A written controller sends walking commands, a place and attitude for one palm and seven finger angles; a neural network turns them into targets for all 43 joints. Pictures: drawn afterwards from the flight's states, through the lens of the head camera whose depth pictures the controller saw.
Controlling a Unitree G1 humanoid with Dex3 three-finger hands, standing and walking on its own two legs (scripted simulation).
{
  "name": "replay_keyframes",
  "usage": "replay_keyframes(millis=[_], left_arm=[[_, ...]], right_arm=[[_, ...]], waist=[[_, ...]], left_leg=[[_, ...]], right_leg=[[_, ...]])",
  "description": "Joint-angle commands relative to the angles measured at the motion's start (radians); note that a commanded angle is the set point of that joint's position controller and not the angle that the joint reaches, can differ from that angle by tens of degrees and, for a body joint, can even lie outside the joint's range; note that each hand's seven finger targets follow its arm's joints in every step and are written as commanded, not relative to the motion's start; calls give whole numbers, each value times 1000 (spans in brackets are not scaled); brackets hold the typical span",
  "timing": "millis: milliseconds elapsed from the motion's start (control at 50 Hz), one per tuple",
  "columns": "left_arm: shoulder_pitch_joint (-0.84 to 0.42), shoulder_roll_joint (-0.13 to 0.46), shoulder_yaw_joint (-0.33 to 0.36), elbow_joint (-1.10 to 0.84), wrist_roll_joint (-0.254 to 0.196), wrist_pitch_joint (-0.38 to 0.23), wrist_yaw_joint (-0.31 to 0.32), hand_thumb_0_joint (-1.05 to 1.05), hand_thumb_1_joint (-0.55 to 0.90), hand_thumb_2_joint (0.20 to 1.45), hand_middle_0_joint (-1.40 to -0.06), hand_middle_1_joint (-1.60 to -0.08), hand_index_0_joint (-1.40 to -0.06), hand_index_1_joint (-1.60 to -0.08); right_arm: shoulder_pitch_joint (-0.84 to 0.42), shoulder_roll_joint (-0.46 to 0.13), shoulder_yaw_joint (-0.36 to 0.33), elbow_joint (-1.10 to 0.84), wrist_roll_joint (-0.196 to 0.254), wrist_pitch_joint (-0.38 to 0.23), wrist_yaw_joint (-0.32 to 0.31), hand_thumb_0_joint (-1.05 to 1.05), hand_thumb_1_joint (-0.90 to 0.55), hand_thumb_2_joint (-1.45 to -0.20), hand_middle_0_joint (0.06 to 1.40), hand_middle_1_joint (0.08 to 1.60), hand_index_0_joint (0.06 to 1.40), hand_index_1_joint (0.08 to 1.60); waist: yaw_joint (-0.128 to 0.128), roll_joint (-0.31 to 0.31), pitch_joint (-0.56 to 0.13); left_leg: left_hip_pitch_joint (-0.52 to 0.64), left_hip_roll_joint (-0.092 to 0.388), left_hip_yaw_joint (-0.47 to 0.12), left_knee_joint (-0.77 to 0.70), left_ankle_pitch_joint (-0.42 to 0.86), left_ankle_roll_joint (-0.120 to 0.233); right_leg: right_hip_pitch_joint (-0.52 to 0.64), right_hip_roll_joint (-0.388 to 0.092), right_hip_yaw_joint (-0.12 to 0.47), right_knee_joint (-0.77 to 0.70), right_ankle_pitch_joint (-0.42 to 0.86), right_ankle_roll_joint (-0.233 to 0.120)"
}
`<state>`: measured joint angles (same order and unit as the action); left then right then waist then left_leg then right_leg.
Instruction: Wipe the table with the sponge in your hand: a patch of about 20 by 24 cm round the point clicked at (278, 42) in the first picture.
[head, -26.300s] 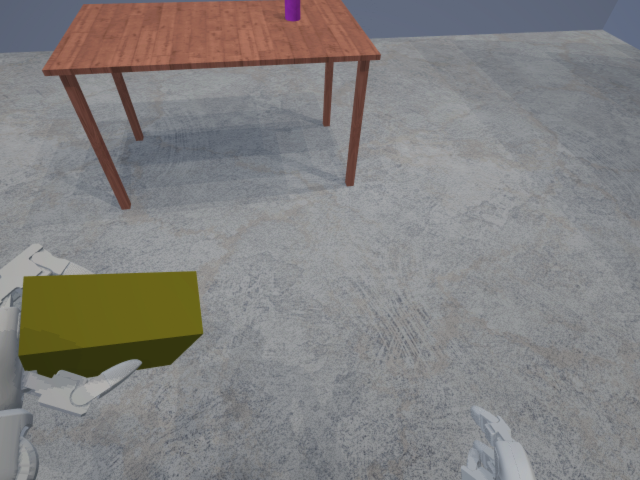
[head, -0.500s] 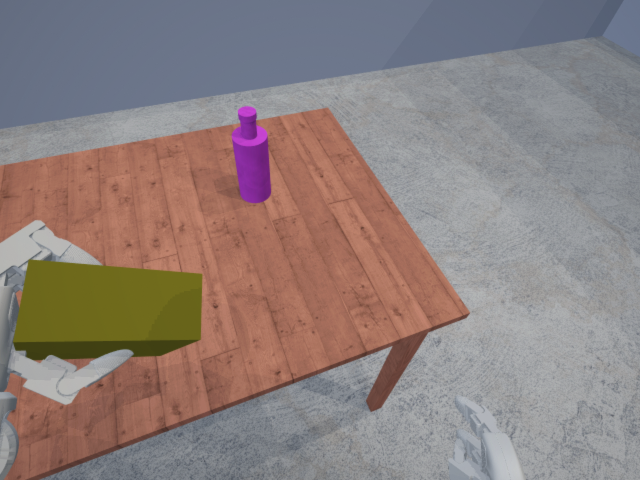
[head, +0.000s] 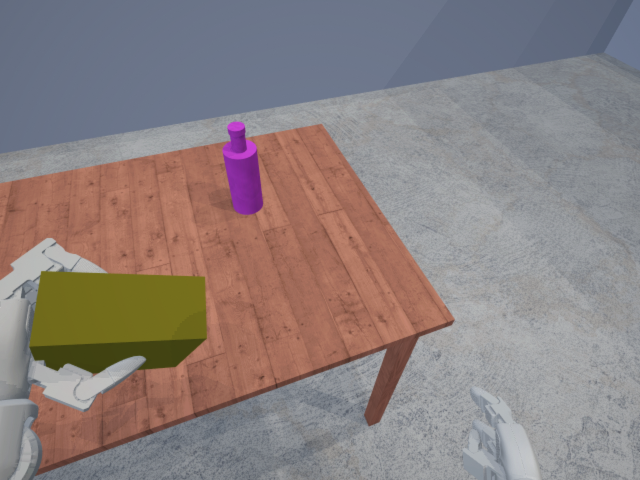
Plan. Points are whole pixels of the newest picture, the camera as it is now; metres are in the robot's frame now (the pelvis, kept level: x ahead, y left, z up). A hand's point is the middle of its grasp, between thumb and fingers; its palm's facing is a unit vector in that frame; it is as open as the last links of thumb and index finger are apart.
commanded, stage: shuffle to correct the standing spot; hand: left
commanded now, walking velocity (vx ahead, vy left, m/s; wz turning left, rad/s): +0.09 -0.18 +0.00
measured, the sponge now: (145, 327) +0.23 +0.20 +0.13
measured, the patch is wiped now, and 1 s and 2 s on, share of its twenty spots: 0.00 0.00 0.00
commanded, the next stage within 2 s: none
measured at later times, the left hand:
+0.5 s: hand (150, 311) +0.24 +0.19 +0.15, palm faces +0.32 -0.87 -0.37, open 10.3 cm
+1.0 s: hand (193, 303) +0.24 +0.15 +0.16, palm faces +0.33 -0.87 -0.38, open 10.3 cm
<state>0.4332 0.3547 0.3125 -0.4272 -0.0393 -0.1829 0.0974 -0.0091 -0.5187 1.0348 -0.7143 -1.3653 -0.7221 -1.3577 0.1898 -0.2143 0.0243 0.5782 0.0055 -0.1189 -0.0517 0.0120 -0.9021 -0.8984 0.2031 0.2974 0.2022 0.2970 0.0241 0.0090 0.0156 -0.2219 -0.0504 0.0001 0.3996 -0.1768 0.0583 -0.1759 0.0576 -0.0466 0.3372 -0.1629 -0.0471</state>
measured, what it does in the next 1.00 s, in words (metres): shifts its weight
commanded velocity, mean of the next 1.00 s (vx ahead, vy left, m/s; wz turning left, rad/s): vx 0.11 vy -0.17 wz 0.00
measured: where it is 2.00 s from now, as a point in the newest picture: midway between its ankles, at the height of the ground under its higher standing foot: outside the picture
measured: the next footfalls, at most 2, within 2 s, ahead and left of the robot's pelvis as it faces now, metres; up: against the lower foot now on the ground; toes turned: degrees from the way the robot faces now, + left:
right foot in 1.98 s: +0.08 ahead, -0.25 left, +0.00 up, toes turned +3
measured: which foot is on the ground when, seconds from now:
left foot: down 0.00-1.00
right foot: down 0.00-1.00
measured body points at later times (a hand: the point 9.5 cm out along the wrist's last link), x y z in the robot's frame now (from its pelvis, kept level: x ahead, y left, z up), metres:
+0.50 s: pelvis +0.01 -0.04 +0.00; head +0.02 -0.04 +0.45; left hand +0.21 +0.24 +0.17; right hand +0.18 -0.28 -0.08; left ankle +0.02 +0.08 -0.74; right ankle +0.01 -0.09 -0.74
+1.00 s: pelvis +0.03 -0.08 -0.01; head +0.03 -0.08 +0.44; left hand +0.22 +0.19 +0.18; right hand +0.20 -0.32 -0.09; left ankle +0.02 +0.07 -0.74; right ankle +0.01 -0.09 -0.74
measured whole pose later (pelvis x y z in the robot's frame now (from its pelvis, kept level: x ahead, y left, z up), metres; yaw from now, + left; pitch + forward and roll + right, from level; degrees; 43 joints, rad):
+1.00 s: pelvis +0.03 -0.08 -0.01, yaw -1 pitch +0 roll +0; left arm 0.46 0.38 0.34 -0.49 -0.09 -0.12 0.09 -0.01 -0.52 1.04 -0.71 -1.36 -0.72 -1.36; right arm 0.19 -0.21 0.00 0.57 0.02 -0.03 -0.04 0.01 -0.90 -0.90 0.20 0.30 0.20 0.30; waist -0.01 -0.01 0.00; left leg -0.23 0.05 -0.03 0.53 -0.29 -0.03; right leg -0.18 0.16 -0.07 0.43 -0.26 -0.14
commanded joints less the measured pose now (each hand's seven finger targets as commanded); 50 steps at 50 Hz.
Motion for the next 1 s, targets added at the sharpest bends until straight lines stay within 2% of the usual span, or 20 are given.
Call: replay_keyframes(millis=[0,60,80,100,220,260,360,380,440,500,560,600,660,680,760,820,860,880,920,980], left_arm=[[-73,170,120,-219,-21,-65,19,0,100,1300,-1200,-1600,-1200,-1600],[-78,185,131,-224,-26,-60,16,0,100,1300,-1200,-1600,-1200,-1600],[-76,199,141,-234,-27,-59,15,0,100,1300,-1200,-1600,-1200,-1600],[-85,183,127,-229,-30,-60,13,0,100,1300,-1200,-1600,-1200,-1600],[-121,189,121,-240,-32,-51,12,0,100,1300,-1200,-1600,-1200,-1600],[-109,184,121,-228,-33,-44,13,0,100,1300,-1200,-1600,-1200,-1600],[-98,190,129,-263,-37,-37,13,0,100,1300,-1200,-1600,-1200,-1600],[-89,201,135,-263,-38,-37,12,0,100,1300,-1200,-1600,-1200,-1600],[-83,199,139,-262,-44,-30,14,0,100,1300,-1200,-1600,-1200,-1600],[-81,202,145,-264,-48,-26,15,0,100,1300,-1200,-1600,-1200,-1600],[-70,205,155,-257,-53,-19,17,0,100,1300,-1200,-1600,-1200,-1600],[-79,200,148,-271,-56,-18,17,0,100,1300,-1200,-1600,-1200,-1600],[-67,205,157,-275,-57,-14,18,0,100,1300,-1200,-1600,-1200,-1600],[-66,212,159,-286,-57,-14,18,0,100,1300,-1200,-1600,-1200,-1600],[-50,210,171,-276,-58,-9,18,0,100,1300,-1200,-1600,-1200,-1600],[-46,211,173,-284,-58,-12,18,0,100,1300,-1200,-1600,-1200,-1600],[-51,207,168,-289,-58,-11,16,0,100,1300,-1200,-1600,-1200,-1600],[-52,208,164,-290,-58,-10,14,0,100,1300,-1200,-1600,-1200,-1600],[-53,202,160,-268,-58,-5,12,0,100,1300,-1200,-1600,-1200,-1600],[-55,204,158,-276,-58,0,12,0,100,1300,-1200,-1600,-1200,-1600]], right_arm=[[-92,-116,-47,-150,3,-50,-8,0,-900,-900,200,300,200,300],[-87,-118,-49,-151,3,-43,-8,0,-900,-900,200,300,200,300],[-95,-116,-48,-147,5,-43,-10,0,-900,-900,200,300,200,300],[-94,-113,-46,-149,1,-40,-10,0,-900,-900,200,300,200,300],[-94,-112,-51,-154,4,-33,-8,0,-900,-900,200,300,200,300],[-87,-111,-53,-154,5,-29,-5,0,-900,-900,200,300,200,300],[-84,-111,-58,-159,9,-22,-1,0,-900,-900,200,300,200,300],[-85,-109,-57,-154,9,-23,0,0,-900,-900,200,300,200,300],[-85,-108,-59,-161,11,-19,-1,0,-900,-900,200,300,200,300],[-85,-107,-61,-159,12,-17,-1,0,-900,-900,200,300,200,300],[-78,-108,-63,-158,15,-11,-2,0,-900,-900,200,300,200,300],[-82,-108,-63,-159,17,-11,0,0,-900,-900,200,300,200,300],[-77,-109,-66,-158,19,-3,1,0,-900,-900,200,300,200,300],[-82,-108,-63,-154,19,-2,4,0,-900,-900,200,300,200,300],[-79,-108,-69,-159,20,14,4,0,-900,-900,200,300,200,300],[-88,-105,-67,-161,20,21,7,0,-900,-900,200,300,200,300],[-89,-105,-67,-162,20,28,8,0,-900,-900,200,300,200,300],[-97,-104,-65,-159,20,29,11,0,-900,-900,200,300,200,300],[-94,-104,-64,-163,20,33,9,0,-900,-900,200,300,200,300],[-89,-101,-65,-164,23,39,11,0,-900,-900,200,300,200,300]], waist=[[-7,18,-143],[-8,14,-157],[-10,36,-153],[-10,34,-149],[-13,56,-124],[-14,44,-120],[-17,63,-141],[-21,70,-132],[-18,48,-132],[-23,51,-131],[-24,19,-149],[-29,30,-153],[-27,3,-180],[-31,26,-188],[-28,-8,-194],[-28,16,-181],[-27,30,-171],[-30,51,-148],[-29,30,-124],[-34,20,-123]], left_leg=[[42,119,-132,-62,76,-42],[56,134,-133,-72,98,-45],[61,136,-132,-79,101,-48],[57,142,-128,-82,85,-45],[38,160,-131,-85,0,-30],[25,160,-129,-77,-14,-25],[30,159,-116,-32,20,-19],[14,159,-119,-38,11,-21],[20,158,-105,-6,16,-18],[14,149,-93,22,7,-18],[16,141,-69,70,48,-18],[19,136,-67,83,63,-19],[30,139,-47,123,148,-18],[34,138,-47,121,166,-17],[27,138,-25,160,209,-15],[45,144,-35,143,232,-12],[43,148,-35,137,211,-10],[44,151,-40,122,194,-8],[25,153,-51,112,127,-8],[26,127,-26,135,32,-9]], right_leg=[[45,-126,136,-64,89,16],[49,-114,124,-48,101,17],[38,-107,120,-45,96,18],[36,-106,119,-46,86,20],[10,-100,124,-42,18,16],[10,-101,128,-41,9,14],[14,-107,144,-30,44,3],[11,-103,132,-28,30,1],[1,-112,154,-31,42,1],[-5,-121,170,-31,48,-4],[16,-136,180,-26,128,1],[16,-142,179,-13,155,-3],[57,-150,169,12,303,14],[62,-150,156,25,318,14],[100,-155,157,35,437,58],[79,-144,141,46,432,72],[74,-137,143,33,402,90],[47,-130,130,32,356,86],[33,-120,139,7,264,75],[19,-137,163,-33,203,75]])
